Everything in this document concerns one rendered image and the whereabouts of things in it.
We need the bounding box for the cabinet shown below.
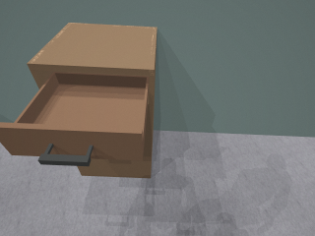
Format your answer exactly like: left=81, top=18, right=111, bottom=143
left=27, top=23, right=158, bottom=179

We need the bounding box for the drawer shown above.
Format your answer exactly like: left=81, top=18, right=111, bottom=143
left=0, top=72, right=150, bottom=161

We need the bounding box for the handle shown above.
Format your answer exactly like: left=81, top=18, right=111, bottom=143
left=38, top=144, right=94, bottom=166

